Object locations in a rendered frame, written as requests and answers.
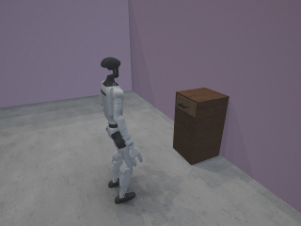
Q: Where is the right robot upper arm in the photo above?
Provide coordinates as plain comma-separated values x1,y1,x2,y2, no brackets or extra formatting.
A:
111,87,124,124

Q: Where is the right robot forearm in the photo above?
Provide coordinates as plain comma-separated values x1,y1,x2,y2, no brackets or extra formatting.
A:
117,116,135,149

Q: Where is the right robot hand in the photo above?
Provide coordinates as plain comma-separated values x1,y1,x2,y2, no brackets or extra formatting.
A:
128,146,143,166

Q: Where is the cabinet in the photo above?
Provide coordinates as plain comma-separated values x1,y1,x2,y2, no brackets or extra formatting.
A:
173,88,230,166

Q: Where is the robot thigh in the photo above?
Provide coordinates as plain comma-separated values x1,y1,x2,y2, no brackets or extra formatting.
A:
114,133,134,174
106,128,123,162

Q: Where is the robot right thigh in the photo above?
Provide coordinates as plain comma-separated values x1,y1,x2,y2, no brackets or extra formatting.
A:
114,133,134,174

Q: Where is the handle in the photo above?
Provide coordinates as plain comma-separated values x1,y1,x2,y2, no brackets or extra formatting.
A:
178,103,189,108

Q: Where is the left robot upper arm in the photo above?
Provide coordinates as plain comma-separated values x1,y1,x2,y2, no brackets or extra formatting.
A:
100,81,104,106

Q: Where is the robot left thigh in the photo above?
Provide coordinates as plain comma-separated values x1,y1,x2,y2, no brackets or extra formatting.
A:
106,128,123,162

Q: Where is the drawer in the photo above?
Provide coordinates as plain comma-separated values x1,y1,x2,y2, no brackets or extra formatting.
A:
176,94,197,117

